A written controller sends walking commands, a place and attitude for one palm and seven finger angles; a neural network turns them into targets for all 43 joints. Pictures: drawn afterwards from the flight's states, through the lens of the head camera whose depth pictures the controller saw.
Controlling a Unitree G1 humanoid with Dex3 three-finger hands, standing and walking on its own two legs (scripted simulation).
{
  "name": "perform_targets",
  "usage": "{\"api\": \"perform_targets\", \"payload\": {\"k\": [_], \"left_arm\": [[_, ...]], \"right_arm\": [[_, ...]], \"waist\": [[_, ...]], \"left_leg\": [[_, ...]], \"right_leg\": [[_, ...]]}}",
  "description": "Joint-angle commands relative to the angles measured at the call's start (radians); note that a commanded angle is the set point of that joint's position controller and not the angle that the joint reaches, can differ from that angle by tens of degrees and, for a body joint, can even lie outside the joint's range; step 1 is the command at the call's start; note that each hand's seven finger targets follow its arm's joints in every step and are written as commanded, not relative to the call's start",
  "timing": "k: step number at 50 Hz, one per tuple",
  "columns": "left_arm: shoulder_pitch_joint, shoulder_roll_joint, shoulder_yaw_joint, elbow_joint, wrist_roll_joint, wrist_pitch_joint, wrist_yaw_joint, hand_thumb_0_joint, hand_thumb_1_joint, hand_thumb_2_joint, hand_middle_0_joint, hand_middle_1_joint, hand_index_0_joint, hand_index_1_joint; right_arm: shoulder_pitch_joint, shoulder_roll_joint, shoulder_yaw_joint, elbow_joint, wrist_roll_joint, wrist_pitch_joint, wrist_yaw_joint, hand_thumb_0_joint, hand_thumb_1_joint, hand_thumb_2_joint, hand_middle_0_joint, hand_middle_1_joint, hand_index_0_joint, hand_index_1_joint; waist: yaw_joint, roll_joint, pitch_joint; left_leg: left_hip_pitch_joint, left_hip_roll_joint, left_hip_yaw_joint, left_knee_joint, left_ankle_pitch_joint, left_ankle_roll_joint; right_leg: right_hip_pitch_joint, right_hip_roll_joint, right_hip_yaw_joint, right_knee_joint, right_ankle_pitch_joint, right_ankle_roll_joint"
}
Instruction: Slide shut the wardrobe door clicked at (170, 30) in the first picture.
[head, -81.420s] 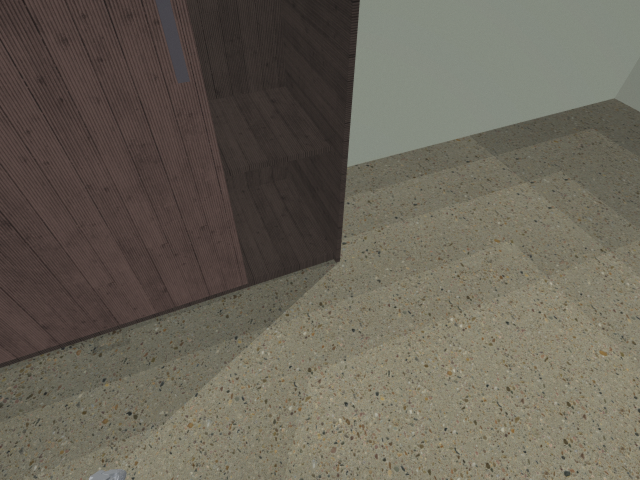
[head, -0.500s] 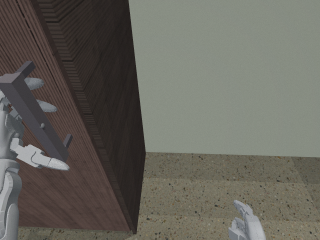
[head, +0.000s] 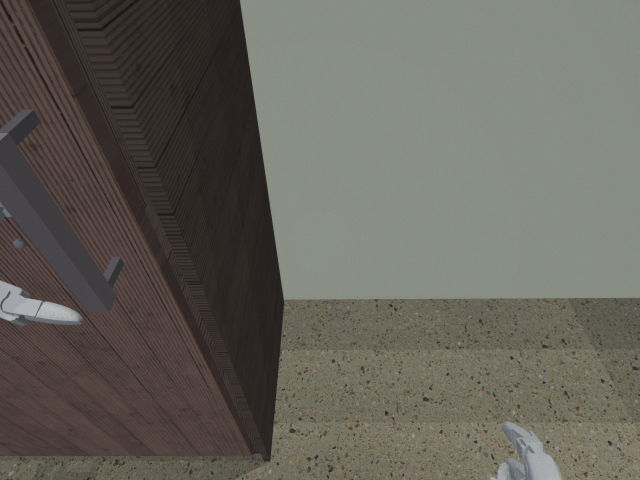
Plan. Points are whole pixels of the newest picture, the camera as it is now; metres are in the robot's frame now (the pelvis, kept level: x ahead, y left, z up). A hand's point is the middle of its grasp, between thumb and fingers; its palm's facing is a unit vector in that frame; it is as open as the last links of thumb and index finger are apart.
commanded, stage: slip the hand off the handle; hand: left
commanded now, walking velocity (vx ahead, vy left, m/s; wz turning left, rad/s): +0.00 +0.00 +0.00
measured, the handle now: (67, 222) +0.29 +0.28 +0.22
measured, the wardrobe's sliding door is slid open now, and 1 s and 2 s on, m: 0.02 0.02 0.02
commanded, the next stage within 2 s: draw the hand back to the body in 0.54 s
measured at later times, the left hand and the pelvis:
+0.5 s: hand out of the picture +0.17 +0.30 +0.22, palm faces +0.40 -0.89 -0.22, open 14.7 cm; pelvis +0.00 +0.01 +0.00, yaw +1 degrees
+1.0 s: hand (4, 331) +0.18 +0.28 +0.21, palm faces +0.12 -0.98 -0.16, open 14.7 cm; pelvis +0.00 +0.01 +0.01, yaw +1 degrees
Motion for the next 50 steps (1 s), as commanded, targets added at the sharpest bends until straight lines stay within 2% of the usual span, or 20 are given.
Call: {"api": "perform_targets", "payload": {"k": [1, 4, 10, 15, 16, 19, 22, 24, 26, 29, 33, 34, 35, 36, 39, 43, 44, 45, 47, 50], "left_arm": [[-0.094, 0.274, 0.137, -0.272, -0.029, -0.070, 0.029, 0.000, -0.550, 0.200, -0.250, -1.150, -0.250, -1.150], [-0.023, 0.277, 0.166, -0.334, -0.040, -0.069, 0.031, 0.000, -0.550, 0.200, -0.250, -1.150, -0.250, -1.150], [0.135, 0.191, 0.127, -0.486, -0.056, -0.061, 0.026, 0.000, -0.550, 0.200, -0.250, -1.150, -0.250, -1.150], [0.185, 0.155, 0.114, -0.544, -0.069, -0.056, 0.023, 0.000, -0.550, 0.200, -0.250, -1.150, -0.250, -1.150], [0.221, 0.158, 0.123, -0.530, -0.075, -0.053, 0.021, 0.000, -0.550, 0.200, -0.250, -1.150, -0.250, -1.150], [0.177, 0.152, 0.106, -0.547, -0.072, -0.055, 0.015, 0.000, -0.550, 0.200, -0.250, -1.150, -0.250, -1.150], [0.238, 0.151, 0.115, -0.555, -0.081, -0.063, 0.002, 0.000, -0.550, 0.200, -0.250, -1.150, -0.250, -1.150], [0.253, 0.139, 0.100, -0.563, -0.083, -0.068, -0.009, 0.000, -0.550, 0.200, -0.250, -1.150, -0.250, -1.150], [0.256, 0.133, 0.090, -0.582, -0.086, -0.076, -0.015, 0.000, -0.550, 0.200, -0.250, -1.150, -0.250, -1.150], [0.234, 0.164, 0.118, -0.569, -0.090, -0.077, -0.013, 0.000, -0.550, 0.200, -0.250, -1.150, -0.250, -1.150], [0.201, 0.153, 0.109, -0.518, -0.090, -0.069, -0.012, 0.000, -0.550, 0.200, -0.250, -1.150, -0.250, -1.150], [0.292, 0.195, 0.079, -0.386, -0.078, 0.089, -0.049, 0.000, -0.550, 0.200, -0.250, -1.150, -0.250, -1.150], [0.207, 0.171, 0.039, -0.511, -0.091, 0.155, -0.069, 0.000, -0.550, 0.200, -0.250, -1.150, -0.250, -1.150], [0.139, 0.214, 0.053, -0.542, -0.087, 0.213, -0.073, 0.000, -0.550, 0.200, -0.250, -1.150, -0.250, -1.150], [0.106, 0.241, 0.062, -0.554, -0.106, 0.343, -0.098, 0.000, -0.550, 0.200, -0.250, -1.150, -0.250, -1.150], [0.181, 0.270, 0.112, -0.563, -0.170, 0.397, -0.167, 0.000, -0.550, 0.200, -0.250, -1.150, -0.250, -1.150], [0.173, 0.288, 0.138, -0.545, -0.186, 0.399, -0.180, 0.000, -0.550, 0.200, -0.250, -1.150, -0.250, -1.150], [0.199, 0.272, 0.149, -0.534, -0.201, 0.393, -0.184, 0.000, -0.550, 0.200, -0.250, -1.150, -0.250, -1.150], [0.259, 0.274, 0.184, -0.507, -0.204, 0.391, -0.178, 0.000, -0.550, 0.200, -0.250, -1.150, -0.250, -1.150], [0.297, 0.207, 0.144, -0.500, -0.204, 0.396, -0.165, 0.000, -0.550, 0.200, -0.250, -1.150, -0.250, -1.150]], "right_arm": [[-0.162, -0.100, -0.034, -0.197, -0.003, -0.081, 0.001, 0.000, -0.900, -0.900, 0.200, 0.300, 0.200, 0.300], [-0.154, -0.101, -0.030, -0.200, -0.006, -0.090, -0.002, 0.000, -0.900, -0.900, 0.200, 0.300, 0.200, 0.300], [-0.146, -0.097, -0.024, -0.211, -0.008, -0.120, 0.003, 0.000, -0.900, -0.900, 0.200, 0.300, 0.200, 0.300], [-0.148, -0.092, -0.018, -0.210, -0.013, -0.134, -0.001, 0.000, -0.900, -0.900, 0.200, 0.300, 0.200, 0.300], [-0.144, -0.093, -0.016, -0.207, -0.012, -0.134, 0.000, 0.000, -0.900, -0.900, 0.200, 0.300, 0.200, 0.300], [-0.150, -0.088, -0.009, -0.198, -0.012, -0.135, -0.005, 0.000, -0.900, -0.900, 0.200, 0.300, 0.200, 0.300], [-0.160, -0.086, -0.008, -0.206, -0.013, -0.140, -0.005, 0.000, -0.900, -0.900, 0.200, 0.300, 0.200, 0.300], [-0.155, -0.087, -0.005, -0.205, -0.013, -0.143, -0.004, 0.000, -0.900, -0.900, 0.200, 0.300, 0.200, 0.300], [-0.161, -0.085, -0.001, -0.209, -0.009, -0.151, -0.004, 0.000, -0.900, -0.900, 0.200, 0.300, 0.200, 0.300], [-0.155, -0.086, -0.001, -0.199, -0.009, -0.155, -0.010, 0.000, -0.900, -0.900, 0.200, 0.300, 0.200, 0.300], [-0.173, -0.081, 0.000, -0.190, -0.004, -0.160, -0.018, 0.000, -0.900, -0.900, 0.200, 0.300, 0.200, 0.300], [-0.174, -0.090, 0.000, -0.195, 0.028, -0.151, -0.030, 0.000, -0.900, -0.900, 0.200, 0.300, 0.200, 0.300], [-0.198, -0.086, 0.006, -0.228, 0.046, -0.146, -0.036, 0.000, -0.900, -0.900, 0.200, 0.300, 0.200, 0.300], [-0.212, -0.088, 0.010, -0.232, 0.048, -0.148, -0.048, 0.000, -0.900, -0.900, 0.200, 0.300, 0.200, 0.300], [-0.223, -0.095, 0.014, -0.238, 0.060, -0.161, -0.059, 0.000, -0.900, -0.900, 0.200, 0.300, 0.200, 0.300], [-0.199, -0.101, 0.019, -0.253, 0.067, -0.186, -0.035, 0.000, -0.900, -0.900, 0.200, 0.300, 0.200, 0.300], [-0.194, -0.103, 0.018, -0.250, 0.069, -0.186, -0.027, 0.000, -0.900, -0.900, 0.200, 0.300, 0.200, 0.300], [-0.187, -0.098, 0.020, -0.257, 0.070, -0.192, -0.019, 0.000, -0.900, -0.900, 0.200, 0.300, 0.200, 0.300], [-0.180, -0.101, 0.012, -0.264, 0.071, -0.194, -0.004, 0.000, -0.900, -0.900, 0.200, 0.300, 0.200, 0.300], [-0.173, -0.097, 0.011, -0.275, 0.077, -0.196, 0.012, 0.000, -0.900, -0.900, 0.200, 0.300, 0.200, 0.300]], "waist": [[0.040, -0.008, -0.150], [0.046, 0.011, -0.145], [0.044, 0.058, -0.133], [0.042, 0.043, -0.102], [0.045, 0.014, -0.094], [0.037, 0.048, -0.065], [0.047, 0.059, -0.087], [0.044, 0.036, -0.094], [0.044, 0.060, -0.069], [0.044, 0.041, -0.057], [0.040, 0.056, -0.024], [0.060, 0.079, -0.042], [0.046, 0.086, -0.031], [0.047, 0.098, -0.038], [0.042, 0.069, -0.043], [0.044, 0.019, -0.077], [0.045, 0.047, -0.073], [0.045, 0.022, -0.062], [0.055, 0.042, -0.077], [0.050, 0.046, -0.052]], "left_leg": [[0.101, -0.026, -0.001, -0.084, 0.066, 0.030], [0.121, -0.024, -0.001, -0.100, 0.107, 0.030], [0.167, -0.024, -0.006, -0.117, 0.171, 0.022], [0.165, -0.027, -0.016, -0.122, 0.155, 0.017], [0.155, -0.026, -0.020, -0.125, 0.147, 0.017], [0.153, -0.028, -0.026, -0.128, 0.107, 0.014], [0.161, -0.032, -0.024, -0.126, 0.113, 0.016], [0.164, -0.030, -0.026, -0.124, 0.111, 0.016], [0.159, -0.031, -0.030, -0.129, 0.094, 0.014], [0.147, -0.031, -0.032, -0.133, 0.071, 0.015], [0.137, -0.034, -0.032, -0.140, 0.004, 0.018], [0.132, -0.020, -0.038, -0.182, -0.057, 0.015], [0.155, -0.023, -0.032, -0.199, -0.060, 0.018], [0.166, -0.025, -0.036, -0.203, -0.058, 0.021], [0.198, -0.022, -0.045, -0.205, -0.004, 0.027], [0.231, -0.022, -0.057, -0.209, 0.111, 0.033], [0.226, -0.021, -0.057, -0.205, 0.115, 0.029], [0.220, -0.021, -0.057, -0.207, 0.121, 0.028], [0.219, -0.020, -0.048, -0.201, 0.152, 0.025], [0.212, -0.020, -0.035, -0.198, 0.156, 0.020]], "right_leg": [[-0.027, -0.042, 0.071, -0.148, 0.083, 0.037], [-0.019, -0.023, 0.045, -0.135, 0.137, 0.030], [-0.021, -0.002, 0.010, -0.116, 0.206, 0.022], [-0.034, 0.000, 0.000, -0.126, 0.182, 0.021], [-0.033, 0.002, -0.004, -0.127, 0.175, 0.021], [-0.050, 0.003, 0.001, -0.142, 0.131, 0.018], [-0.038, 0.000, 0.002, -0.144, 0.136, 0.017], [-0.032, 0.004, 0.001, -0.145, 0.137, 0.018], [-0.037, 0.003, 0.000, -0.148, 0.122, 0.016], [-0.038, 0.003, 0.003, -0.164, 0.099, 0.017], [-0.052, -0.006, 0.011, -0.188, 0.024, 0.017], [-0.006, -0.018, 0.031, -0.208, -0.002, 0.009], [0.002, -0.023, 0.031, -0.229, -0.004, 0.017], [0.015, -0.022, 0.037, -0.240, -0.011, 0.017], [0.043, -0.023, 0.041, -0.273, -0.004, 0.019], [0.063, -0.005, 0.018, -0.268, 0.119, 0.024], [0.067, -0.006, 0.029, -0.273, 0.125, 0.023], [0.061, -0.004, 0.018, -0.268, 0.136, 0.024], [0.062, 0.000, 0.007, -0.253, 0.182, 0.024], [0.036, 0.003, 0.000, -0.242, 0.193, 0.025]]}}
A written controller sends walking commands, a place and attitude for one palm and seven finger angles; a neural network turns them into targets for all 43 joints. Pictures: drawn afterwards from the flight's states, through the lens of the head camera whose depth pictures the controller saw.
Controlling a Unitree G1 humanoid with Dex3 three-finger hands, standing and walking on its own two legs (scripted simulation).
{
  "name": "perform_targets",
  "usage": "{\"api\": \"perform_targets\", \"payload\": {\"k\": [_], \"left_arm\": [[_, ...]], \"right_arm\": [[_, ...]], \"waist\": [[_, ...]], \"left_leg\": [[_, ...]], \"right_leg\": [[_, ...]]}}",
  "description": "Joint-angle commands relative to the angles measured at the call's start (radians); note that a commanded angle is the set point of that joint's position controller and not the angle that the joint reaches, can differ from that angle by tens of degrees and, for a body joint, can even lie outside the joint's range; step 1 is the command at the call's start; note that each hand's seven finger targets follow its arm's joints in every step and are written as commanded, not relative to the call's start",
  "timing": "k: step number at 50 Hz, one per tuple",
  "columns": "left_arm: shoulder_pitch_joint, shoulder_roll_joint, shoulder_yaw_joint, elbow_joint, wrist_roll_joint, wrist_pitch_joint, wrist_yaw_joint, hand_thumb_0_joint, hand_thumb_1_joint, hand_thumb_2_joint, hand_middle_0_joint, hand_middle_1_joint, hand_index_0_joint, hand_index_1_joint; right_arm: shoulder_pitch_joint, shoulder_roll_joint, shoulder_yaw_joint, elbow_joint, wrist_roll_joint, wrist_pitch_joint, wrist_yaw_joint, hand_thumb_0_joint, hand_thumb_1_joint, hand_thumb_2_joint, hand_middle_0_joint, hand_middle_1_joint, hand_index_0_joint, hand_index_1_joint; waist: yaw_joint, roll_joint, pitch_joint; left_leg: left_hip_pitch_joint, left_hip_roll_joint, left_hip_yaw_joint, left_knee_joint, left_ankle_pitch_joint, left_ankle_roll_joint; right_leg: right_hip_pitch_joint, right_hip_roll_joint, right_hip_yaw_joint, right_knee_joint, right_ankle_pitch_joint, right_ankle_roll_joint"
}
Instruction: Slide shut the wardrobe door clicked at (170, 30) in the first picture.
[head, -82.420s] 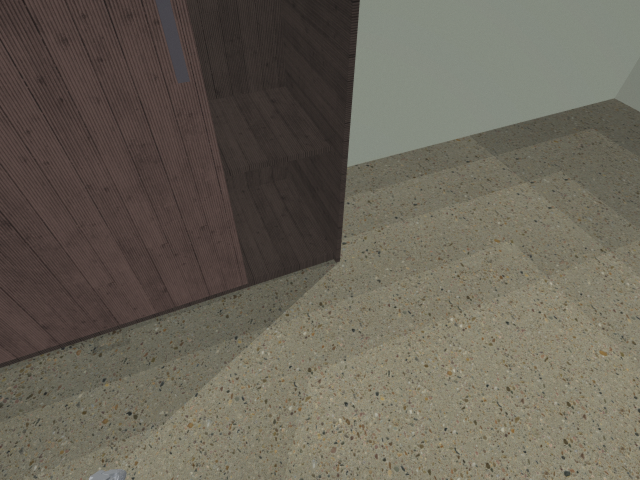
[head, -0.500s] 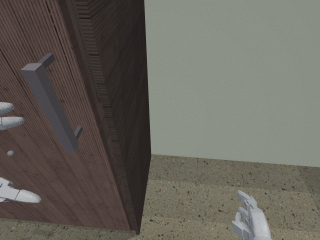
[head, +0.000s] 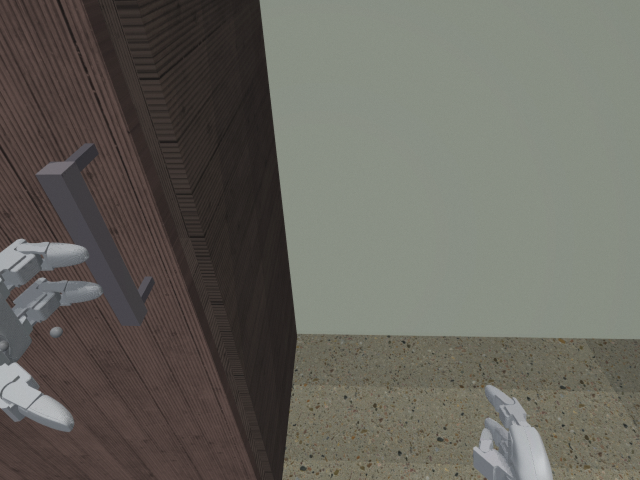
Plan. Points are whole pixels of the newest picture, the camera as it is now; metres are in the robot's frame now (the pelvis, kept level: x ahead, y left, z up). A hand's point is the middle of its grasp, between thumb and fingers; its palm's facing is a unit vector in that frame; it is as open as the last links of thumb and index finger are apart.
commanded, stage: draw the hand back to the body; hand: left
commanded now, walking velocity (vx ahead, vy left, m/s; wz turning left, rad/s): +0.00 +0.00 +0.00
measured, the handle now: (111, 241) +0.29 +0.27 +0.21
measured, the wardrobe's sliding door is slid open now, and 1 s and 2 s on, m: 0.02 0.02 0.02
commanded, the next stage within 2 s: step back with the hand held close in 1.24 s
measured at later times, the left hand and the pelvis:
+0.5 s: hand (72, 337) +0.19 +0.27 +0.17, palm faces +0.50 -0.76 -0.41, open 12.4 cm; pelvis +0.01 +0.00 +0.00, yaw -1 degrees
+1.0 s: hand (121, 312) +0.23 +0.25 +0.16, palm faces +0.38 -0.85 -0.37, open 9.1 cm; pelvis +0.03 +0.00 +0.01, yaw -3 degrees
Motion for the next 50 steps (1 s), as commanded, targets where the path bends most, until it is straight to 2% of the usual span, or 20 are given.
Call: {"api": "perform_targets", "payload": {"k": [1, 3, 8, 9, 10, 11, 12, 14, 15, 17, 24, 33, 38, 40, 43, 44, 46, 47, 48, 50], "left_arm": [[-0.044, 0.178, 0.143, -0.145, -0.017, -0.058, 0.024, 0.000, -0.550, 0.200, -0.250, -1.150, -0.250, -1.150], [-0.063, 0.168, 0.121, -0.169, -0.008, -0.064, 0.027, 0.000, -0.550, 0.200, -0.250, -1.150, -0.250, -1.150], [-0.123, 0.182, 0.098, -0.225, 0.020, -0.109, 0.043, 0.000, -0.369, 0.287, -0.244, -1.044, -0.244, -1.044], [-0.140, 0.334, 0.162, -0.319, 0.250, -0.216, 0.276, 0.000, -0.332, 0.305, -0.242, -1.023, -0.242, -1.023], [-0.080, 0.144, 0.053, -0.247, 0.262, -0.262, 0.359, 0.000, -0.296, 0.322, -0.241, -1.001, -0.241, -1.001], [0.007, 0.111, 0.033, -0.206, 0.295, -0.295, 0.410, 0.000, -0.260, 0.340, -0.240, -0.980, -0.240, -0.980], [0.029, 0.095, 0.008, -0.233, 0.316, -0.328, 0.438, 0.000, -0.224, 0.357, -0.239, -0.959, -0.239, -0.959], [0.014, 0.115, 0.004, -0.257, 0.352, -0.385, 0.482, 0.000, -0.151, 0.393, -0.236, -0.916, -0.236, -0.916], [-0.001, 0.112, -0.003, -0.264, 0.365, -0.407, 0.496, 0.000, -0.115, 0.410, -0.235, -0.895, -0.235, -0.895], [0.019, 0.083, -0.031, -0.238, 0.384, -0.438, 0.511, 0.000, -0.043, 0.445, -0.232, -0.853, -0.232, -0.853], [0.031, 0.072, -0.051, -0.206, 0.407, -0.481, 0.520, 0.000, 0.211, 0.567, -0.224, -0.704, -0.224, -0.704], [0.089, 0.051, -0.064, -0.209, 0.409, -0.473, 0.507, 0.000, 0.538, 0.725, -0.213, -0.512, -0.213, -0.512], [0.071, 0.039, -0.082, -0.197, 0.410, -0.457, 0.500, 0.000, 0.719, 0.813, -0.206, -0.406, -0.206, -0.406], [0.054, 0.038, -0.091, -0.203, 0.412, -0.453, 0.500, 0.000, 0.791, 0.848, -0.204, -0.364, -0.204, -0.364], [0.020, 0.047, -0.087, -0.203, 0.411, -0.446, 0.500, 0.000, 0.900, 0.900, -0.200, -0.300, -0.200, -0.300], [0.018, 0.067, -0.068, -0.208, 0.410, -0.445, 0.502, 0.000, 0.900, 0.900, -0.200, -0.300, -0.200, -0.300], [0.042, 0.058, -0.069, -0.208, 0.404, -0.441, 0.500, 0.000, 0.900, 0.900, -0.200, -0.300, -0.200, -0.300], [0.044, 0.059, -0.067, -0.207, 0.403, -0.439, 0.499, 0.000, 0.900, 0.900, -0.200, -0.300, -0.200, -0.300], [0.041, 0.059, -0.070, -0.219, 0.403, -0.439, 0.498, 0.000, 0.900, 0.900, -0.200, -0.300, -0.200, -0.300], [0.046, 0.060, -0.068, -0.209, 0.402, -0.436, 0.499, 0.000, 0.900, 0.900, -0.200, -0.300, -0.200, -0.300]], "right_arm": [[-0.170, -0.112, -0.055, -0.191, 0.005, -0.075, 0.014, 0.000, -0.900, -0.900, 0.200, 0.300, 0.200, 0.300], [-0.168, -0.116, -0.058, -0.191, 0.006, -0.082, 0.013, 0.000, -0.900, -0.900, 0.200, 0.300, 0.200, 0.300], [-0.167, -0.112, -0.059, -0.184, -0.002, -0.103, -0.001, 0.000, -0.900, -0.900, 0.200, 0.300, 0.200, 0.300], [-0.149, -0.083, -0.077, -0.197, -0.061, -0.097, 0.018, 0.000, -0.900, -0.900, 0.200, 0.300, 0.200, 0.300], [-0.160, -0.075, -0.076, -0.169, -0.078, -0.102, 0.018, 0.000, -0.900, -0.900, 0.200, 0.300, 0.200, 0.300], [-0.134, -0.075, -0.084, -0.151, -0.078, -0.098, 0.017, 0.000, -0.900, -0.900, 0.200, 0.300, 0.200, 0.300], [-0.132, -0.079, -0.091, -0.147, -0.082, -0.092, 0.020, 0.000, -0.900, -0.900, 0.200, 0.300, 0.200, 0.300], [-0.123, -0.086, -0.104, -0.128, -0.091, -0.089, 0.016, 0.000, -0.900, -0.900, 0.200, 0.300, 0.200, 0.300], [-0.129, -0.087, -0.109, -0.124, -0.095, -0.088, 0.018, 0.000, -0.900, -0.900, 0.200, 0.300, 0.200, 0.300], [-0.126, -0.084, -0.111, -0.110, -0.101, -0.085, 0.016, 0.000, -0.900, -0.900, 0.200, 0.300, 0.200, 0.300], [-0.133, -0.088, -0.120, -0.086, -0.107, -0.050, 0.015, 0.000, -0.900, -0.900, 0.200, 0.300, 0.200, 0.300], [-0.120, -0.082, -0.121, -0.098, -0.108, -0.010, 0.030, 0.000, -0.900, -0.900, 0.200, 0.300, 0.200, 0.300], [-0.111, -0.081, -0.123, -0.106, -0.105, 0.015, 0.035, 0.000, -0.900, -0.900, 0.200, 0.300, 0.200, 0.300], [-0.109, -0.080, -0.121, -0.108, -0.105, 0.021, 0.036, 0.000, -0.900, -0.900, 0.200, 0.300, 0.200, 0.300], [-0.107, -0.080, -0.121, -0.111, -0.104, 0.033, 0.036, 0.000, -0.900, -0.900, 0.200, 0.300, 0.200, 0.300], [-0.110, -0.079, -0.120, -0.111, -0.106, 0.037, 0.035, 0.000, -0.900, -0.900, 0.200, 0.300, 0.200, 0.300], [-0.113, -0.072, -0.117, -0.116, -0.105, 0.045, 0.035, 0.000, -0.900, -0.900, 0.200, 0.300, 0.200, 0.300], [-0.114, -0.071, -0.116, -0.118, -0.105, 0.048, 0.035, 0.000, -0.900, -0.900, 0.200, 0.300, 0.200, 0.300], [-0.118, -0.071, -0.117, -0.120, -0.104, 0.051, 0.036, 0.000, -0.900, -0.900, 0.200, 0.300, 0.200, 0.300], [-0.118, -0.068, -0.114, -0.118, -0.105, 0.054, 0.036, 0.000, -0.900, -0.900, 0.200, 0.300, 0.200, 0.300]], "waist": [[0.028, 0.003, -0.024], [0.022, 0.020, -0.025], [0.012, 0.014, -0.002], [0.033, 0.053, 0.117], [0.003, 0.055, 0.153], [-0.002, 0.002, 0.188], [0.002, 0.011, 0.148], [0.002, -0.013, 0.096], [0.003, 0.011, 0.063], [0.002, 0.002, 0.053], [0.008, -0.044, 0.032], [0.014, -0.020, -0.008], [0.008, -0.019, -0.004], [0.004, 0.006, -0.006], [0.001, -0.009, -0.012], [0.005, -0.009, -0.011], [0.008, 0.004, -0.029], [0.008, -0.014, -0.030], [0.008, 0.005, -0.042], [0.008, 0.013, -0.025]], "left_leg": [[0.059, -0.009, -0.030, -0.071, 0.096, 0.008], [0.066, -0.010, -0.025, -0.066, 0.085, 0.011], [0.058, -0.012, -0.025, -0.056, 0.045, 0.018], [-0.041, -0.015, 0.000, -0.056, -0.010, -0.004], [-0.039, -0.023, 0.017, -0.052, -0.047, -0.014], [-0.007, -0.015, 0.029, -0.058, -0.073, -0.009], [0.018, -0.015, 0.033, -0.068, -0.083, -0.004], [0.048, -0.012, 0.048, -0.079, -0.079, 0.009], [0.064, -0.011, 0.050, -0.086, -0.068, 0.013], [0.092, -0.007, 0.049, -0.103, -0.032, 0.021], [0.141, 0.005, 0.041, -0.130, 0.089, 0.028], [0.154, 0.016, 0.045, -0.128, 0.256, 0.018], [0.160, 0.023, 0.047, -0.122, 0.314, 0.014], [0.168, 0.025, 0.048, -0.117, 0.328, 0.012], [0.161, 0.023, 0.044, -0.119, 0.318, 0.009], [0.161, 0.022, 0.045, -0.116, 0.319, 0.009], [0.165, 0.020, 0.049, -0.111, 0.327, 0.010], [0.162, 0.019, 0.045, -0.112, 0.336, 0.010], [0.170, 0.020, 0.050, -0.108, 0.338, 0.010], [0.159, 0.019, 0.048, -0.113, 0.312, 0.007]], "right_leg": [[-0.139, 0.013, 0.001, -0.084, 0.115, 0.017], [-0.152, 0.013, 0.009, -0.084, 0.101, 0.020], [-0.172, 0.006, 0.034, -0.102, 0.042, 0.024], [-0.192, -0.014, 0.084, -0.189, -0.017, 0.020], [-0.207, -0.024, 0.072, -0.208, -0.083, 0.007], [-0.228, -0.020, 0.066, -0.225, -0.123, 0.008], [-0.203, -0.025, 0.070, -0.223, -0.132, 0.009], [-0.165, -0.027, 0.069, -0.223, -0.121, 0.016], [-0.146, -0.029, 0.069, -0.215, -0.102, 0.016], [-0.125, -0.023, 0.055, -0.199, -0.047, 0.018], [-0.061, -0.015, 0.043, -0.178, 0.086, 0.019], [-0.006, -0.014, 0.033, -0.135, 0.263, 0.017], [-0.014, -0.012, 0.032, -0.127, 0.301, 0.018], [-0.019, -0.014, 0.032, -0.127, 0.306, 0.019], [-0.016, -0.011, 0.030, -0.128, 0.297, 0.017], [-0.011, -0.010, 0.030, -0.133, 0.304, 0.015], [-0.001, -0.013, 0.031, -0.130, 0.322, 0.016], [0.002, -0.013, 0.029, -0.128, 0.331, 0.016], [0.002, -0.014, 0.034, -0.129, 0.335, 0.017], [0.000, -0.014, 0.031, -0.135, 0.312, 0.016]]}}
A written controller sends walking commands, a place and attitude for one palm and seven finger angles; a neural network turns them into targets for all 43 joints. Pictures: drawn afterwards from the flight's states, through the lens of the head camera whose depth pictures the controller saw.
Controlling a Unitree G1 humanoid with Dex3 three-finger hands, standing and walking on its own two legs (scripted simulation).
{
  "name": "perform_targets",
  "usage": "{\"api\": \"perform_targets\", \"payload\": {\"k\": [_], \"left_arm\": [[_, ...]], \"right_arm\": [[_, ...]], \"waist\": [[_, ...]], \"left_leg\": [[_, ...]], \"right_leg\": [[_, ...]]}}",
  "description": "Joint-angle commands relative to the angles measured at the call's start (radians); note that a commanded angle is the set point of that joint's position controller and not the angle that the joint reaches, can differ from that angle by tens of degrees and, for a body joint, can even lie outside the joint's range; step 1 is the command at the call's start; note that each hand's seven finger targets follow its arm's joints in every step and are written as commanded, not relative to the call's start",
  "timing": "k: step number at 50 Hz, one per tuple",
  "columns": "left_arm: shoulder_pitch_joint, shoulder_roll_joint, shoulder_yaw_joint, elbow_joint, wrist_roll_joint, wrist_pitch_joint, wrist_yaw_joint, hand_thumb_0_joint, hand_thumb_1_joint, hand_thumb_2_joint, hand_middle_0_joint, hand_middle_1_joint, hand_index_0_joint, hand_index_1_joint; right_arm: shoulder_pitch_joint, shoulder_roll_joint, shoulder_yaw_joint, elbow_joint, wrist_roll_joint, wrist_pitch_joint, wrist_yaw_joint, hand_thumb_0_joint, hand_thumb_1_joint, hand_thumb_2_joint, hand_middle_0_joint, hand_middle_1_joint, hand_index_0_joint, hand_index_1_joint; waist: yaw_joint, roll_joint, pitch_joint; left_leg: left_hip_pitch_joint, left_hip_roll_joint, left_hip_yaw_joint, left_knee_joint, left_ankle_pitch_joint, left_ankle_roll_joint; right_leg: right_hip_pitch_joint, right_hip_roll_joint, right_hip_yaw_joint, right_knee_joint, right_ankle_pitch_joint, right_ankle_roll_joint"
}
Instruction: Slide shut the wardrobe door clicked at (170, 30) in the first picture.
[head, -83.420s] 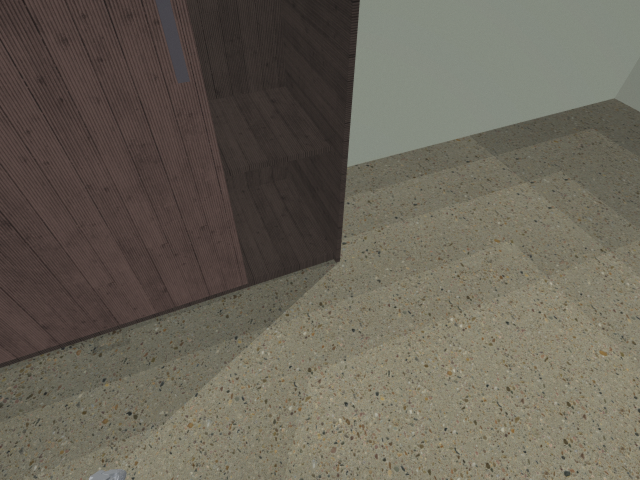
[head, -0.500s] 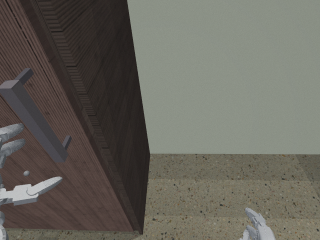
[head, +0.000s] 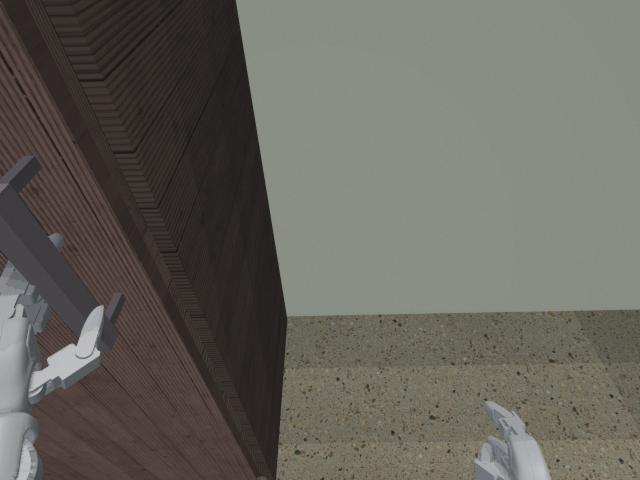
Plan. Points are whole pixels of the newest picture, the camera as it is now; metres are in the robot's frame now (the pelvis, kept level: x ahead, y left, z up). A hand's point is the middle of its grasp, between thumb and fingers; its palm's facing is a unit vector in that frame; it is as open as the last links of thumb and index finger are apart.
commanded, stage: draw the hand back to the body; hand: left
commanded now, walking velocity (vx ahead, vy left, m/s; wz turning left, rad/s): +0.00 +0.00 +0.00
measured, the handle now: (68, 264) +0.25 +0.28 +0.20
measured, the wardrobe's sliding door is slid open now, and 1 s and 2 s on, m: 0.02 0.02 0.02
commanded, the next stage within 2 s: step back with the hand held close in 0.24 s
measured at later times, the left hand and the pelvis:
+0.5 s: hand (85, 347) +0.19 +0.25 +0.15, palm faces +0.40 -0.82 -0.41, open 9.3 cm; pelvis -0.02 +0.00 +0.00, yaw -1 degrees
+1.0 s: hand out of the picture +0.10 +0.30 +0.15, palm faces +0.48 -0.74 -0.48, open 7.6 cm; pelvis -0.09 +0.03 -0.02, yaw -1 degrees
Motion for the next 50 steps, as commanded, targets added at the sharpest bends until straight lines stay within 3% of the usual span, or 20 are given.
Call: {"api": "perform_targets", "payload": {"k": [1, 8, 12, 15, 18, 19, 20, 21, 23, 26, 31, 33, 38, 40, 45, 47, 48, 50], "left_arm": [[-0.064, 0.200, 0.166, -0.198, 0.007, -0.060, 0.031, 0.000, 0.900, 0.900, -0.200, -0.300, -0.200, -0.300], [-0.064, 0.208, 0.176, -0.179, 0.001, -0.061, 0.029, 0.000, 0.900, 0.900, -0.200, -0.300, -0.200, -0.300], [-0.059, 0.209, 0.173, -0.198, 0.005, -0.067, 0.029, 0.000, 0.900, 0.900, -0.200, -0.300, -0.200, -0.300], [-0.041, 0.201, 0.169, -0.175, 0.003, -0.068, 0.028, 0.000, 0.900, 0.900, -0.200, -0.300, -0.200, -0.300], [-0.093, 0.219, 0.170, -0.249, 0.006, -0.079, 0.030, 0.000, 0.900, 0.900, -0.200, -0.300, -0.200, -0.300], [-0.260, 0.399, 0.329, -0.331, 0.012, -0.118, 0.047, 0.000, 0.900, 0.900, -0.200, -0.300, -0.200, -0.300], [-0.080, 0.288, 0.256, -0.222, 0.013, -0.114, 0.035, 0.000, 0.900, 0.900, -0.200, -0.300, -0.200, -0.300], [-0.006, 0.223, 0.200, -0.199, 0.019, -0.103, 0.025, 0.000, 0.900, 0.900, -0.200, -0.300, -0.200, -0.300], [0.018, 0.231, 0.201, -0.244, 0.023, -0.100, 0.030, 0.000, 0.900, 0.900, -0.200, -0.300, -0.200, -0.300], [0.048, 0.243, 0.212, -0.280, 0.027, -0.100, 0.047, 0.000, 0.900, 0.900, -0.200, -0.300, -0.200, -0.300], [0.108, 0.262, 0.234, -0.291, 0.022, -0.090, 0.062, 0.000, 0.900, 0.900, -0.200, -0.300, -0.200, -0.300], [0.125, 0.270, 0.249, -0.290, 0.020, -0.091, 0.066, 0.000, 0.900, 0.900, -0.200, -0.300, -0.200, -0.300], [0.156, 0.273, 0.276, -0.306, 0.024, -0.108, 0.070, 0.000, 0.900, 0.900, -0.200, -0.300, -0.200, -0.300], [0.146, 0.265, 0.279, -0.317, 0.032, -0.122, 0.071, 0.000, 0.900, 0.900, -0.200, -0.300, -0.200, -0.300], [0.050, 0.208, 0.239, -0.272, 0.054, -0.143, 0.070, 0.000, 0.900, 0.900, -0.200, -0.300, -0.200, -0.300], [0.000, 0.193, 0.221, -0.248, 0.064, -0.150, 0.071, 0.000, 0.900, 0.900, -0.200, -0.300, -0.200, -0.300], [-0.028, 0.190, 0.210, -0.246, 0.066, -0.153, 0.071, 0.000, 0.900, 0.900, -0.200, -0.300, -0.200, -0.300], [-0.081, 0.202, 0.198, -0.261, 0.070, -0.155, 0.072, 0.000, 0.900, 0.900, -0.200, -0.300, -0.200, -0.300]], "right_arm": [[-0.109, -0.100, -0.036, -0.156, 0.001, -0.045, -0.008, 0.000, -0.900, -0.900, 0.200, 0.300, 0.200, 0.300], [-0.117, -0.099, -0.036, -0.156, -0.001, -0.045, -0.012, 0.000, -0.900, -0.900, 0.200, 0.300, 0.200, 0.300], [-0.116, -0.100, -0.039, -0.156, -0.001, -0.050, -0.009, 0.000, -0.900, -0.900, 0.200, 0.300, 0.200, 0.300], [-0.116, -0.100, -0.040, -0.154, -0.001, -0.052, -0.009, 0.000, -0.900, -0.900, 0.200, 0.300, 0.200, 0.300], [-0.121, -0.103, -0.043, -0.157, 0.000, -0.060, -0.008, 0.000, -0.900, -0.900, 0.200, 0.300, 0.200, 0.300], [-0.132, -0.108, -0.017, -0.214, 0.016, -0.036, 0.001, 0.000, -0.900, -0.900, 0.200, 0.300, 0.200, 0.300], [-0.145, -0.100, -0.023, -0.169, -0.001, -0.017, -0.003, 0.000, -0.900, -0.900, 0.200, 0.300, 0.200, 0.300], [-0.129, -0.105, -0.029, -0.186, 0.001, -0.001, 0.004, 0.000, -0.900, -0.900, 0.200, 0.300, 0.200, 0.300], [-0.120, -0.104, -0.034, -0.211, 0.007, 0.020, 0.004, 0.000, -0.900, -0.900, 0.200, 0.300, 0.200, 0.300], [-0.105, -0.109, -0.043, -0.229, 0.011, 0.046, -0.006, 0.000, -0.900, -0.900, 0.200, 0.300, 0.200, 0.300], [-0.102, -0.113, -0.041, -0.259, 0.014, 0.076, -0.016, 0.000, -0.900, -0.900, 0.200, 0.300, 0.200, 0.300], [-0.100, -0.114, -0.041, -0.267, 0.015, 0.082, -0.018, 0.000, -0.900, -0.900, 0.200, 0.300, 0.200, 0.300], [-0.091, -0.126, -0.039, -0.286, 0.011, 0.075, -0.017, 0.000, -0.900, -0.900, 0.200, 0.300, 0.200, 0.300], [-0.086, -0.131, -0.038, -0.288, 0.009, 0.061, -0.020, 0.000, -0.900, -0.900, 0.200, 0.300, 0.200, 0.300], [-0.060, -0.145, -0.039, -0.263, 0.005, 0.009, -0.027, 0.000, -0.900, -0.900, 0.200, 0.300, 0.200, 0.300], [-0.053, -0.143, -0.040, -0.247, 0.007, -0.009, -0.028, 0.000, -0.900, -0.900, 0.200, 0.300, 0.200, 0.300], [-0.049, -0.139, -0.040, -0.242, 0.007, -0.016, -0.028, 0.000, -0.900, -0.900, 0.200, 0.300, 0.200, 0.300], [-0.044, -0.130, -0.043, -0.229, 0.007, -0.023, -0.031, 0.000, -0.900, -0.900, 0.200, 0.300, 0.200, 0.300]], "waist": [[0.007, 0.029, -0.085], [0.008, -0.010, -0.071], [0.010, 0.021, -0.088], [0.009, -0.013, -0.066], [0.010, 0.027, -0.109], [-0.021, 0.093, -0.012], [-0.020, -0.013, -0.016], [-0.024, -0.070, -0.051], [-0.025, -0.062, -0.139], [-0.031, -0.011, -0.216], [-0.033, 0.005, -0.217], [-0.032, 0.001, -0.207], [-0.029, 0.073, -0.193], [-0.030, 0.123, -0.186], [-0.038, 0.134, -0.107], [-0.041, 0.096, -0.086], [-0.045, 0.049, -0.068], [-0.052, -0.094, -0.067]], "left_leg": [[0.082, 0.018, 0.001, -0.024, 0.306, 0.003], [0.074, 0.013, 0.007, -0.033, 0.237, 0.010], [0.077, 0.010, 0.011, -0.030, 0.247, 0.010], [0.066, 0.011, 0.013, -0.033, 0.237, 0.012], [0.087, 0.007, 0.017, -0.022, 0.266, 0.014], [0.018, 0.018, -0.003, 0.011, 0.205, 0.016], [-0.011, 0.029, -0.018, 0.054, 0.215, 0.022], [-0.006, 0.030, -0.018, 0.083, 0.225, 0.019], [-0.005, 0.039, -0.008, 0.109, 0.261, 0.018], [0.009, 0.057, -0.006, 0.129, 0.361, 0.015], [-0.036, 0.089, -0.031, 0.116, 0.411, 0.017], [-0.075, 0.102, -0.046, 0.096, 0.376, 0.020], [-0.249, 0.144, -0.100, 0.011, 0.198, 0.042], [-0.343, 0.165, -0.124, -0.034, 0.069, 0.061], [-0.566, 0.215, -0.196, -0.147, -0.352, 0.109], [-0.589, 0.208, -0.200, -0.133, -0.434, 0.113], [-0.569, 0.180, -0.181, -0.095, -0.442, 0.102], [-0.460, 0.098, -0.115, 0.052, -0.408, 0.065]], "right_leg": [[-0.073, -0.009, -0.018, -0.050, 0.292, 0.010], [-0.082, -0.008, -0.012, -0.073, 0.250, 0.013], [-0.068, -0.010, -0.008, -0.068, 0.263, 0.012], [-0.078, -0.010, -0.009, -0.070, 0.257, 0.015], [-0.065, -0.011, -0.005, -0.063, 0.293, 0.016], [-0.162, -0.048, 0.060, -0.088, 0.355, 0.012], [-0.203, -0.079, 0.077, -0.073, 0.422, 0.010], [-0.209, -0.095, 0.090, -0.054, 0.462, 0.014], [-0.186, -0.116, 0.097, -0.008, 0.509, 0.016], [-0.182, -0.121, 0.083, 0.047, 0.527, 0.012], [-0.217, -0.090, 0.067, 0.086, 0.411, 0.013], [-0.222, -0.075, 0.063, 0.100, 0.343, 0.013], [-0.158, -0.026, 0.038, 0.178, 0.193, 0.022], [-0.102, -0.008, 0.023, 0.232, 0.160, 0.030], [-0.037, 0.016, 0.019, 0.351, 0.033, 0.038], [-0.051, 0.008, 0.035, 0.332, 0.029, 0.033], [-0.097, -0.007, 0.061, 0.282, 0.016, 0.022], [-0.252, -0.078, 0.175, 0.124, -0.098, -0.013]]}}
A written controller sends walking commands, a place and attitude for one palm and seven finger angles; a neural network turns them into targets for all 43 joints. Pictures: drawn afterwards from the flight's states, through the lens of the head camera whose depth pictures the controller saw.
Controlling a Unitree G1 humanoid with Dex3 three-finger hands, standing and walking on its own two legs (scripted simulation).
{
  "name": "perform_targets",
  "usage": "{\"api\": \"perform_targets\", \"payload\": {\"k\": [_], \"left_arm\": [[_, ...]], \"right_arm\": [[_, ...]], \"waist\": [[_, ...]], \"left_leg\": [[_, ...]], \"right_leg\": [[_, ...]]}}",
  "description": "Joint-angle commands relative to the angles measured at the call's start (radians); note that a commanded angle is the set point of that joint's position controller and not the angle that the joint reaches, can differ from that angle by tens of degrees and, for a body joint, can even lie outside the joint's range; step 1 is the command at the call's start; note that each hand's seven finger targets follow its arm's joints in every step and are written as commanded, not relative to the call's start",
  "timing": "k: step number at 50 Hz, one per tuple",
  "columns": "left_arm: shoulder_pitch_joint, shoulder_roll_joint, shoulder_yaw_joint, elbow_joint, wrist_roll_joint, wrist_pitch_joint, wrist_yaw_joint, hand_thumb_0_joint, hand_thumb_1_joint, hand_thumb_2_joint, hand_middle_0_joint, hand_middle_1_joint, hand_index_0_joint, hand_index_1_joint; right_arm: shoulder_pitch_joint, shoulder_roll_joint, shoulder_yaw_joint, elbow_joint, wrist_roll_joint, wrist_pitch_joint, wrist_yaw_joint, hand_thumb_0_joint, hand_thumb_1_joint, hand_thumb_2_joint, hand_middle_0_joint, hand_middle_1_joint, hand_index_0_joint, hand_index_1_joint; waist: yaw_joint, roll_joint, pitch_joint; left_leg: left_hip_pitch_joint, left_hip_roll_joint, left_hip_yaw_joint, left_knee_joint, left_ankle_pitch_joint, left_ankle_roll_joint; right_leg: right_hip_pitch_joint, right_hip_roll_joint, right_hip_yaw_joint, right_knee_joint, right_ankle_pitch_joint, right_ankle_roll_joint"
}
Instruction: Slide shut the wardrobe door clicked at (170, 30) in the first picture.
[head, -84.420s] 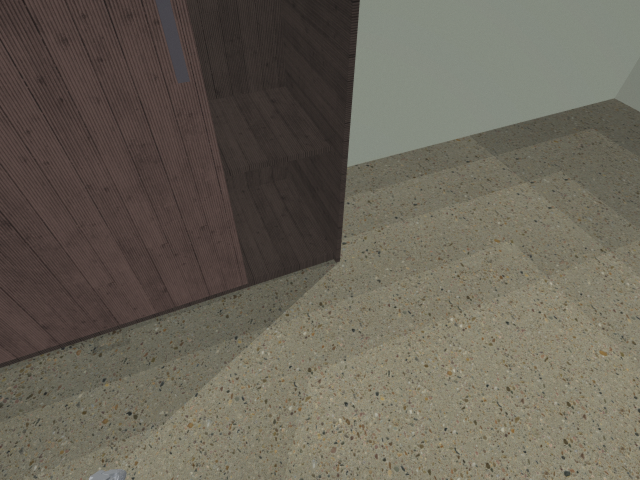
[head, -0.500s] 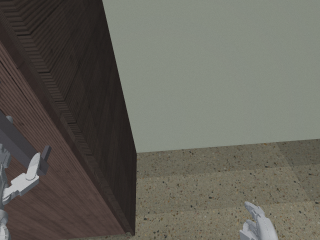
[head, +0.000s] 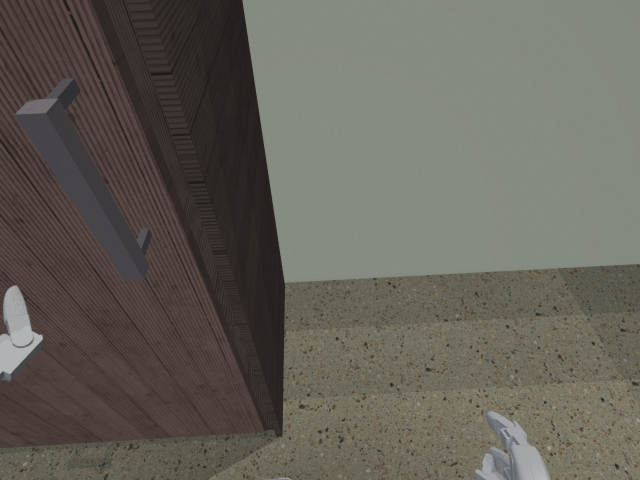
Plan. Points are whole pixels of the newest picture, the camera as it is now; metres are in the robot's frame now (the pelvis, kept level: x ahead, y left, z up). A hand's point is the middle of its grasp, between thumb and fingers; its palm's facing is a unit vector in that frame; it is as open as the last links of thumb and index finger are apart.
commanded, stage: step back with the hand held close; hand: left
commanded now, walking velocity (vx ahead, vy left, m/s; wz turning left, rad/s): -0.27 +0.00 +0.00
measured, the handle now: (105, 191) +0.34 +0.25 +0.22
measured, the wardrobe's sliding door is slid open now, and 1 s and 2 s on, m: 0.02 0.02 0.02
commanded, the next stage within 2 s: stop stepping back and stand still in 0.42 s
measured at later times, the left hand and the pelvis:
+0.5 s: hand out of the picture +0.09 +0.26 +0.18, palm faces +0.47 -0.80 -0.38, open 7.4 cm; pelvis -0.12 +0.01 +0.00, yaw -3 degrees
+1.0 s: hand out of the picture -0.03 +0.28 +0.18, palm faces +0.47 -0.80 -0.37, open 7.4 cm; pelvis -0.22 +0.03 +0.01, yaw -1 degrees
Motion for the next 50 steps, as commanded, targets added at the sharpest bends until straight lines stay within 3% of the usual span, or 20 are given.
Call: {"api": "perform_targets", "payload": {"k": [1, 4, 6, 9, 11, 12, 15, 19, 21, 23, 25, 28, 31, 33, 34, 36, 39, 43, 47, 50], "left_arm": [[-0.143, 0.170, 0.065, -0.190, 0.010, -0.068, 0.021, 0.000, 0.900, 0.900, -0.200, -0.300, -0.200, -0.300], [-0.177, 0.209, 0.073, -0.235, 0.008, -0.068, 0.041, 0.000, 0.900, 0.900, -0.200, -0.300, -0.200, -0.300], [-0.152, 0.212, 0.081, -0.263, 0.007, -0.071, 0.048, 0.000, 0.900, 0.900, -0.200, -0.300, -0.200, -0.300], [-0.062, 0.228, 0.136, -0.267, 0.005, -0.085, 0.053, 0.000, 0.900, 0.900, -0.200, -0.300, -0.200, -0.300], [-0.020, 0.203, 0.164, -0.268, 0.018, -0.108, 0.041, 0.000, 0.900, 0.900, -0.200, -0.300, -0.200, -0.300], [-0.031, 0.213, 0.184, -0.246, 0.026, -0.111, 0.037, 0.000, 0.900, 0.900, -0.200, -0.300, -0.200, -0.300], [-0.019, 0.174, 0.133, -0.220, -0.004, -0.114, 0.023, 0.000, 0.900, 0.900, -0.200, -0.300, -0.200, -0.300], [-0.059, 0.139, 0.045, -0.254, -0.031, -0.098, 0.024, 0.000, 0.900, 0.900, -0.200, -0.300, -0.200, -0.300], [-0.114, 0.164, 0.041, -0.261, -0.025, -0.099, 0.025, 0.000, 0.900, 0.900, -0.200, -0.300, -0.200, -0.300], [-0.194, 0.252, 0.076, -0.269, -0.016, -0.100, 0.038, 0.000, 0.900, 0.900, -0.200, -0.300, -0.200, -0.300], [-0.197, 0.245, 0.062, -0.242, 0.001, -0.076, 0.037, 0.000, 0.900, 0.900, -0.200, -0.300, -0.200, -0.300], [-0.062, 0.235, 0.112, -0.160, 0.000, -0.058, 0.027, 0.000, 0.900, 0.900, -0.200, -0.300, -0.200, -0.300], [0.045, 0.221, 0.130, -0.195, -0.023, -0.049, 0.020, 0.000, 0.900, 0.900, -0.200, -0.300, -0.200, -0.300], [0.113, 0.219, 0.138, -0.201, -0.036, -0.046, 0.016, 0.000, 0.900, 0.900, -0.200, -0.300, -0.200, -0.300], [0.130, 0.230, 0.151, -0.217, -0.048, -0.042, 0.014, 0.000, 0.900, 0.900, -0.200, -0.300, -0.200, -0.300], [0.053, 0.217, 0.125, -0.285, -0.033, -0.050, 0.018, 0.000, 0.900, 0.900, -0.200, -0.300, -0.200, -0.300], [-0.028, 0.187, 0.091, -0.287, -0.012, -0.053, 0.026, 0.000, 0.900, 0.900, -0.200, -0.300, -0.200, -0.300], [-0.035, 0.187, 0.084, -0.223, 0.000, -0.039, 0.036, 0.000, 0.900, 0.900, -0.200, -0.300, -0.200, -0.300], [-0.101, 0.189, 0.075, -0.193, 0.004, -0.044, 0.042, 0.000, 0.900, 0.900, -0.200, -0.300, -0.200, -0.300], [-0.196, 0.178, 0.049, -0.152, 0.013, -0.050, 0.048, 0.000, 0.900, 0.900, -0.200, -0.300, -0.200, -0.300]], "right_arm": [[-0.101, -0.111, -0.059, -0.131, -0.005, -0.081, -0.010, 0.000, -0.900, -0.900, 0.200, 0.300, 0.200, 0.300], [-0.104, -0.091, -0.050, -0.079, -0.014, -0.075, 0.007, 0.000, -0.900, -0.900, 0.200, 0.300, 0.200, 0.300], [-0.113, -0.082, -0.046, -0.082, -0.013, -0.071, 0.011, 0.000, -0.900, -0.900, 0.200, 0.300, 0.200, 0.300], [-0.135, -0.118, -0.055, -0.121, -0.007, -0.067, -0.010, 0.000, -0.900, -0.900, 0.200, 0.300, 0.200, 0.300], [-0.141, -0.131, -0.062, -0.151, -0.005, -0.083, -0.010, 0.000, -0.900, -0.900, 0.200, 0.300, 0.200, 0.300], [-0.133, -0.132, -0.071, -0.147, -0.014, -0.093, -0.012, 0.000, -0.900, -0.900, 0.200, 0.300, 0.200, 0.300], [-0.123, -0.102, -0.073, -0.114, -0.020, -0.116, 0.002, 0.000, -0.900, -0.900, 0.200, 0.300, 0.200, 0.300], [-0.126, -0.095, -0.054, -0.081, -0.023, -0.135, 0.022, 0.000, -0.900, -0.900, 0.200, 0.300, 0.200, 0.300], [-0.118, -0.085, -0.057, -0.060, -0.026, -0.120, 0.030, 0.000, -0.900, -0.900, 0.200, 0.300, 0.200, 0.300], [-0.145, -0.066, -0.050, -0.049, -0.028, -0.100, 0.024, 0.000, -0.900, -0.900, 0.200, 0.300, 0.200, 0.300], [-0.184, -0.077, -0.064, -0.058, -0.020, -0.110, 0.012, 0.000, -0.900, -0.900, 0.200, 0.300, 0.200, 0.300], [-0.171, -0.060, -0.034, -0.079, -0.008, -0.069, 0.003, 0.000, -0.900, -0.900, 0.200, 0.300, 0.200, 0.300], [-0.118, -0.102, -0.052, -0.112, 0.007, -0.067, 0.000, 0.000, -0.900, -0.900, 0.200, 0.300, 0.200, 0.300], [-0.109, -0.110, -0.054, -0.137, 0.015, -0.078, 0.005, 0.000, -0.900, -0.900, 0.200, 0.300, 0.200, 0.300], [-0.116, -0.109, -0.051, -0.137, 0.001, -0.083, 0.002, 0.000, -0.900, -0.900, 0.200, 0.300, 0.200, 0.300], [-0.120, -0.108, -0.046, -0.121, -0.015, -0.101, 0.000, 0.000, -0.900, -0.900, 0.200, 0.300, 0.200, 0.300], [-0.110, -0.119, -0.053, -0.118, -0.015, -0.110, -0.006, 0.000, -0.900, -0.900, 0.200, 0.300, 0.200, 0.300], [-0.100, -0.110, -0.065, -0.102, -0.026, -0.100, -0.005, 0.000, -0.900, -0.900, 0.200, 0.300, 0.200, 0.300], [-0.096, -0.102, -0.067, -0.051, -0.031, -0.073, -0.002, 0.000, -0.900, -0.900, 0.200, 0.300, 0.200, 0.300], [-0.096, -0.098, -0.053, -0.031, -0.028, -0.068, 0.002, 0.000, -0.900, -0.900, 0.200, 0.300, 0.200, 0.300]], "waist": [[-0.022, -0.168, -0.036], [-0.032, -0.215, -0.072], [-0.040, -0.184, -0.101], [-0.020, 0.037, -0.086], [-0.011, 0.261, -0.113], [-0.012, 0.275, -0.106], [-0.006, 0.112, -0.103], [-0.011, 0.183, -0.111], [-0.019, 0.082, -0.146], [-0.021, -0.181, -0.131], [-0.014, -0.275, -0.098], [-0.024, -0.164, -0.110], [-0.020, -0.021, -0.194], [-0.010, 0.052, -0.237], [-0.013, 0.125, -0.226], [-0.023, 0.155, -0.162], [-0.032, 0.161, -0.099], [-0.044, 0.028, -0.078], [-0.052, -0.208, -0.020], [-0.066, -0.187, 0.021]], "left_leg": [[-0.053, 0.068, -0.111, -0.077, -0.362, -0.016], [0.137, 0.009, -0.073, 0.179, -0.196, -0.054], [0.148, 0.025, -0.102, 0.133, -0.159, -0.050], [-0.012, 0.128, -0.221, -0.184, -0.154, -0.009], [-0.351, 0.291, -0.384, -0.476, -0.639, 0.069], [-0.461, 0.344, -0.435, -0.553, -0.667, 0.108], [-0.174, 0.296, -0.330, -0.438, -0.335, 0.093], [0.047, 0.238, -0.242, -0.458, -0.228, 0.008], [0.152, 0.172, -0.158, -0.290, -0.124, -0.068], [0.210, 0.048, -0.028, 0.049, -0.108, -0.124], [0.061, -0.010, -0.081, 0.236, -0.208, -0.103], [0.012, 0.013, -0.051, 0.103, -0.080, -0.088], [0.221, 0.108, -0.110, -0.162, 0.432, -0.041], [0.287, 0.168, -0.184, -0.210, 0.449, -0.026], [0.263, 0.181, -0.234, -0.260, 0.402, -0.024], [0.136, 0.205, -0.288, -0.403, -0.041, -0.030], [-0.033, 0.159, -0.231, -0.451, -0.458, -0.029], [0.004, 0.065, -0.128, -0.262, -0.428, -0.045], [0.060, 0.014, -0.027, 0.182, -0.187, -0.056], [0.139, 0.062, -0.054, 0.155, -0.235, -0.044]], "right_leg": [[-0.054, -0.137, 0.219, -0.244, -0.187, -0.091], [-0.232, -0.293, 0.324, -0.336, -0.122, -0.172], [-0.189, -0.282, 0.249, -0.266, -0.015, -0.156], [-0.040, -0.072, 0.071, -0.091, -0.029, -0.053], [0.275, 0.058, -0.039, 0.245, -0.102, -0.004], [0.352, 0.086, -0.037, 0.423, -0.102, 0.004], [0.115, 0.061, -0.013, 0.371, -0.229, -0.012], [0.099, 0.055, -0.050, -0.036, -0.285, -0.033], [0.078, -0.042, 0.037, -0.335, -0.151, -0.081], [-0.096, -0.299, 0.266, -0.424, 0.120, -0.158], [-0.053, -0.319, 0.230, -0.306, 0.471, -0.179], [0.120, -0.249, 0.092, -0.159, 0.670, -0.134], [0.123, -0.083, -0.003, -0.090, 0.355, -0.035], [0.091, -0.005, -0.032, -0.103, 0.076, -0.015], [0.087, 0.007, -0.048, -0.095, -0.017, -0.008], [0.121, 0.017, -0.039, -0.038, -0.134, -0.008], [0.228, 0.023, -0.069, -0.129, -0.080, -0.024], [0.114, -0.042, -0.002, -0.239, -0.264, -0.095], [-0.113, -0.272, 0.302, -0.405, -0.478, -0.213], [-0.232, -0.281, 0.209, -0.339, -0.491, -0.187]]}}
